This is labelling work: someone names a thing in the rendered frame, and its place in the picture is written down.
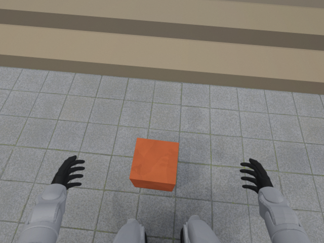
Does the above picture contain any robot left shin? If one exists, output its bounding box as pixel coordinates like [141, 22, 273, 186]
[127, 219, 138, 224]

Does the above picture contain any robot left hand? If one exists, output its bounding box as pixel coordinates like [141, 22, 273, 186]
[51, 155, 85, 190]

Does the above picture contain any left robot thigh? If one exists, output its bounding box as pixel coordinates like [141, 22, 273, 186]
[112, 223, 145, 243]

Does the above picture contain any robot left forearm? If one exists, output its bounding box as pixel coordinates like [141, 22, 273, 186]
[17, 184, 67, 243]

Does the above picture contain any robot right forearm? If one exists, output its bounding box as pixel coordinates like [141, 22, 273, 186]
[258, 187, 311, 243]

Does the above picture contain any robot right hand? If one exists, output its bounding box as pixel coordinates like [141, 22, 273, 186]
[240, 158, 273, 193]

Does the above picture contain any carton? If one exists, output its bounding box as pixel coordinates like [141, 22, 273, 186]
[129, 138, 179, 192]

